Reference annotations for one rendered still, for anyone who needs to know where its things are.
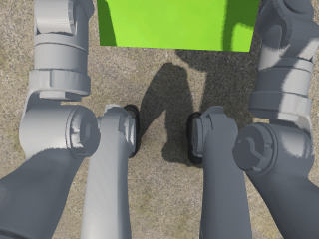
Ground carton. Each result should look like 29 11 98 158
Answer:
97 0 260 52

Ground robot right thigh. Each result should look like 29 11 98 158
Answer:
193 114 253 239

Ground right robot upper arm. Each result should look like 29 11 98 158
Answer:
232 122 319 239

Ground right robot forearm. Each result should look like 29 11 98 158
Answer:
248 0 319 146

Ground robot left shin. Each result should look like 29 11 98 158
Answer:
96 104 129 130

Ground left robot forearm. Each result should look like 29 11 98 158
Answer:
19 0 95 146

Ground left robot upper arm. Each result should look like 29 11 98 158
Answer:
0 105 101 239

